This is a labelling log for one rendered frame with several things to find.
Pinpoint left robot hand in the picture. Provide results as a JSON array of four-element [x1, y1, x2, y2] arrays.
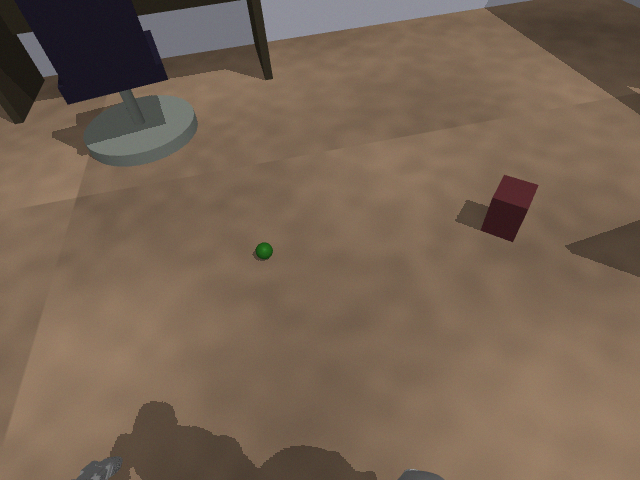
[[72, 456, 123, 480]]

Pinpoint office chair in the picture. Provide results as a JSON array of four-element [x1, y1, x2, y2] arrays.
[[14, 0, 198, 167]]

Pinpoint desk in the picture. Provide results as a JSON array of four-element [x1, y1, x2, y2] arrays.
[[0, 0, 273, 124]]

